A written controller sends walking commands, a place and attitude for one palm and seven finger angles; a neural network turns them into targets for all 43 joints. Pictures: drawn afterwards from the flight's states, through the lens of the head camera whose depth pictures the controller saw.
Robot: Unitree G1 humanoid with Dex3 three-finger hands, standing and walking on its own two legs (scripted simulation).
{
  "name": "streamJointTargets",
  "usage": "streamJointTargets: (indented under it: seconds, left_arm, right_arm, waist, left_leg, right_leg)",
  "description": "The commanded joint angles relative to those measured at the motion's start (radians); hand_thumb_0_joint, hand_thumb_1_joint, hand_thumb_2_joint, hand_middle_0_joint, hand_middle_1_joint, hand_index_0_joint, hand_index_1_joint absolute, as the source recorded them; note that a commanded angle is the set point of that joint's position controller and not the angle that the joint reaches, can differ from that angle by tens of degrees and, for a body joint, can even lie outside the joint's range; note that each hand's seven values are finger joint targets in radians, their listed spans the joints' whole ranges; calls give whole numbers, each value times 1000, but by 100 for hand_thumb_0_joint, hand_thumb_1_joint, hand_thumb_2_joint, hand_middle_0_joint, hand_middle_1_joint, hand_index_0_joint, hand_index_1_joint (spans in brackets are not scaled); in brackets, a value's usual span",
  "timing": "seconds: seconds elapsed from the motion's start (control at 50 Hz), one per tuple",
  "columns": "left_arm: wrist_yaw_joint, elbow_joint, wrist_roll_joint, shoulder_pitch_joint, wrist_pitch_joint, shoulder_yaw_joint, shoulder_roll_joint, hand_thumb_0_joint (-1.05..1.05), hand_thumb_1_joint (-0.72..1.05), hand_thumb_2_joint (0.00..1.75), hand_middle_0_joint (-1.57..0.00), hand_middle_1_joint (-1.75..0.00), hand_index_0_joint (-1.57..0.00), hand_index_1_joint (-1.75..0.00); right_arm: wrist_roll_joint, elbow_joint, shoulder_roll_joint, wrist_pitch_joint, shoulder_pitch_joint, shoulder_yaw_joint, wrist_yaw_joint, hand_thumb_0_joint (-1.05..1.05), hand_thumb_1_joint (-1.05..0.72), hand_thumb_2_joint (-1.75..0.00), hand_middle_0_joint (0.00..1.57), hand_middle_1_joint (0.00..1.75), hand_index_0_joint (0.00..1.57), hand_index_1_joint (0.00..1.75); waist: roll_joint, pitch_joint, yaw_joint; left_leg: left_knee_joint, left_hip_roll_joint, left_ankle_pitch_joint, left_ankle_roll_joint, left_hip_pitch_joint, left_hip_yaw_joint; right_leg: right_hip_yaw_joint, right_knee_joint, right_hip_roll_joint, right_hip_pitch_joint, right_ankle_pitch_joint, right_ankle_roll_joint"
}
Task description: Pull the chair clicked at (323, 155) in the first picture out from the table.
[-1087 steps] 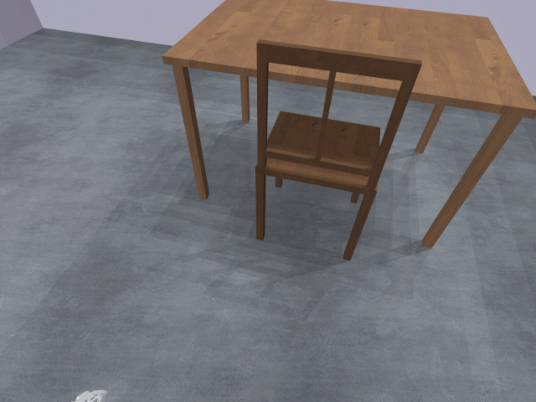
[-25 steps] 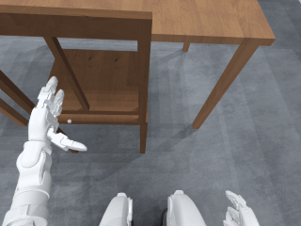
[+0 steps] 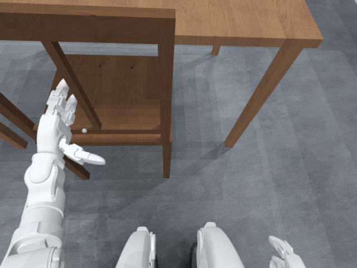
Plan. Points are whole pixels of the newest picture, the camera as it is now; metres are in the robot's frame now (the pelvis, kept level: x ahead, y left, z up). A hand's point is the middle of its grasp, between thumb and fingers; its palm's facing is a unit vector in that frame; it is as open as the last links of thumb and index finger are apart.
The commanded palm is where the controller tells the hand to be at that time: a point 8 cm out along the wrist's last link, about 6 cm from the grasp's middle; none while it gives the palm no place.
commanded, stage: push the fingers through the gap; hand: left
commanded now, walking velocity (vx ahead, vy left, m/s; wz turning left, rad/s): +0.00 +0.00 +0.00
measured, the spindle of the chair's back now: (79, 94) +0.49 +0.23 +0.03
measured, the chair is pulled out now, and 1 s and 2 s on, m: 0.00 0.00 0.00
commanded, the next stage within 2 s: hook a spindle and tug to test in 0.72 s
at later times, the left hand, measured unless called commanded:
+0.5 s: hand (89, 112) +0.45 +0.21 +0.02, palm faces +0.02 -1.00 -0.05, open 16.9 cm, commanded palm +0.42 +0.25 +0.02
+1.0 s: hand (87, 113) +0.45 +0.21 +0.02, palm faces +0.02 -1.00 -0.04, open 16.6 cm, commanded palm +0.42 +0.25 +0.02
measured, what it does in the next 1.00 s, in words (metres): stands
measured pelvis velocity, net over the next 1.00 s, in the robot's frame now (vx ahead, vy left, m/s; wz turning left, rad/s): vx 0.00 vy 0.00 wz -0.01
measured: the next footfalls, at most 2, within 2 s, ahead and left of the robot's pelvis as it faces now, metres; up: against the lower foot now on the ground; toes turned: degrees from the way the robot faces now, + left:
none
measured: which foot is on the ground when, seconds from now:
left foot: down 0.00-1.00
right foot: down 0.00-1.00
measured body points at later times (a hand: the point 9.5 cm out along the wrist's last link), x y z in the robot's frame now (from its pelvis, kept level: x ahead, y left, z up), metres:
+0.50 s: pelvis +0.00 +0.00 +0.00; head +0.15 +0.02 +0.42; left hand +0.44 +0.26 +0.02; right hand +0.07 -0.26 -0.12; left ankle +0.01 +0.09 -0.63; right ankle +0.04 -0.12 -0.63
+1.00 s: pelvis +0.00 +0.00 +0.00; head +0.15 +0.02 +0.42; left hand +0.44 +0.26 +0.02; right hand +0.09 -0.26 -0.12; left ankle +0.01 +0.09 -0.63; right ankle +0.04 -0.12 -0.63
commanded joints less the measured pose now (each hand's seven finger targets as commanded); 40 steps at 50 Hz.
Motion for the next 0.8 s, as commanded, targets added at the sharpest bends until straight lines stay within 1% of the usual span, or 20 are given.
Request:
streamJointTargets:
  seconds: [0.0,0.02,0.04,0.06,0.08,0.1,0.12,0.16,0.22,0.26,0.3,0.36,0.48,0.5,0.58,0.64,0.68,0.72,0.74,0.78]
  left_arm:
    - [23,-124,3,-374,-82,69,241,0,-50,30,-6,-8,-6,-8]
    - [22,-110,10,-375,-82,72,248,0,-50,30,-6,-8,-6,-8]
    - [19,-125,16,-403,-86,64,253,0,-50,30,-6,-8,-6,-8]
    - [18,-94,23,-381,-80,77,264,0,-50,30,-6,-8,-6,-8]
    - [13,-84,24,-414,-76,54,248,0,-50,30,-6,-8,-6,-8]
    - [12,-93,25,-439,-78,64,267,0,-50,30,-6,-8,-6,-8]
    - [7,-97,27,-442,-77,47,250,0,-50,30,-6,-8,-6,-8]
    - [4,-75,22,-431,-71,56,253,0,-50,30,-6,-8,-6,-8]
    - [13,-59,18,-484,-68,65,261,0,-50,30,-6,-8,-6,-8]
    - [24,-16,27,-501,-70,81,280,0,-50,30,-6,-8,-6,-8]
    - [34,4,37,-528,-76,118,327,0,-50,30,-6,-8,-6,-8]
    - [32,-16,45,-458,-86,106,303,0,-50,30,-6,-8,-6,-8]
    - [20,-4,34,-477,-74,80,278,0,-50,30,-6,-8,-6,-8]
    - [22,-11,32,-479,-77,106,308,0,-50,30,-6,-8,-6,-8]
    - [33,-67,36,-508,-101,84,290,0,-50,30,-6,-8,-6,-8]
    - [42,-60,40,-500,-108,57,255,0,-50,30,-6,-8,-6,-8]
    - [44,-15,45,-481,-103,83,281,0,-50,30,-6,-8,-6,-8]
    - [45,31,50,-478,-93,84,280,0,-50,30,-6,-8,-6,-8]
    - [43,29,51,-504,-94,87,288,0,-50,30,-6,-8,-6,-8]
    - [37,28,51,-489,-94,103,304,0,-50,30,-6,-8,-6,-8]
  right_arm:
    - [-6,-66,-168,-29,87,-59,-13,0,-90,-90,20,30,20,30]
    - [-7,-65,-170,-26,91,-60,-12,0,-90,-90,20,30,20,30]
    - [-9,-69,-171,-25,93,-60,-10,0,-90,-90,20,30,20,30]
    - [-10,-69,-174,-20,100,-61,-8,0,-90,-90,20,30,20,30]
    - [-10,-69,-173,-16,98,-59,-6,0,-90,-90,20,30,20,30]
    - [-10,-66,-177,-13,104,-61,-6,0,-90,-90,20,30,20,30]
    - [-9,-70,-174,-10,105,-61,-4,0,-90,-90,20,30,20,30]
    - [-9,-69,-178,-4,115,-62,-1,0,-90,-90,20,30,20,30]
    - [-10,-63,-179,6,123,-62,-1,0,-90,-90,20,30,20,30]
    - [-12,-58,-181,12,131,-59,0,0,-90,-90,20,30,20,30]
    - [-16,-55,-183,20,138,-57,-1,0,-90,-90,20,30,20,30]
    - [-17,-73,-177,31,143,-58,9,0,-90,-90,20,30,20,30]
    - [-11,-70,-179,51,144,-60,14,0,-90,-90,20,30,20,30]
    - [-11,-68,-181,53,147,-61,12,0,-90,-90,20,30,20,30]
    - [-15,-67,-176,54,146,-62,13,0,-90,-90,20,30,20,30]
    - [-18,-63,-174,53,150,-64,14,0,-90,-90,20,30,20,30]
    - [-17,-54,-177,58,151,-64,14,0,-90,-90,20,30,20,30]
    - [-16,-53,-175,63,148,-61,12,0,-90,-90,20,30,20,30]
    - [-17,-56,-177,63,149,-59,10,0,-90,-90,20,30,20,30]
    - [-16,-65,-174,67,143,-59,11,0,-90,-90,20,30,20,30]
  waist:
    - [58,-400,-24]
    - [65,-408,-21]
    - [110,-438,-17]
    - [103,-449,-11]
    - [105,-442,-22]
    - [105,-461,-24]
    - [127,-472,-21]
    - [119,-484,-22]
    - [78,-480,-34]
    - [83,-460,-38]
    - [66,-464,-37]
    - [107,-519,-16]
    - [90,-470,-40]
    - [73,-469,-34]
    - [132,-504,-33]
    - [117,-494,-43]
    - [106,-466,-37]
    - [72,-434,-45]
    - [80,-439,-48]
    - [91,-463,-34]
  left_leg:
    - [-157,-2,324,-23,214,-63]
    - [-158,-1,330,-25,224,-63]
    - [-155,-2,348,-27,244,-65]
    - [-159,0,365,-31,264,-69]
    - [-155,0,360,-29,256,-68]
    - [-151,3,379,-31,272,-73]
    - [-154,3,395,-33,292,-75]
    - [-154,7,432,-37,313,-82]
    - [-146,5,418,-29,280,-80]
    - [-147,6,391,-29,261,-82]
    - [-137,3,388,-24,227,-76]
    - [-145,4,465,-32,288,-74]
    - [-150,6,412,-24,261,-69]
    - [-152,7,414,-23,250,-69]
    - [-156,11,466,-35,326,-80]
    - [-152,12,475,-34,331,-82]
    - [-153,9,447,-34,301,-78]
    - [-152,6,408,-27,256,-70]
    - [-150,5,410,-23,250,-71]
    - [-146,1,419,-23,245,-61]
  right_leg:
    - [53,-118,23,235,190,-13]
    - [52,-116,23,230,190,-15]
    - [52,-107,22,225,196,-18]
    - [49,-108,23,223,204,-19]
    - [49,-110,22,220,203,-18]
    - [49,-106,23,217,213,-18]
    - [47,-107,23,211,217,-19]
    - [41,-105,26,206,231,-19]
    - [46,-108,27,224,241,-14]
    - [42,-104,28,201,216,-14]
    - [50,-99,28,227,231,-13]
    - [47,-97,29,245,277,-16]
    - [50,-118,32,235,253,-12]
    - [51,-117,32,255,263,-12]
    - [44,-111,32,222,267,-15]
    - [41,-112,34,211,268,-14]
    - [43,-115,33,219,259,-14]
    - [45,-119,32,227,250,-12]
    - [46,-113,31,226,254,-13]
    - [55,-114,29,257,275,-13]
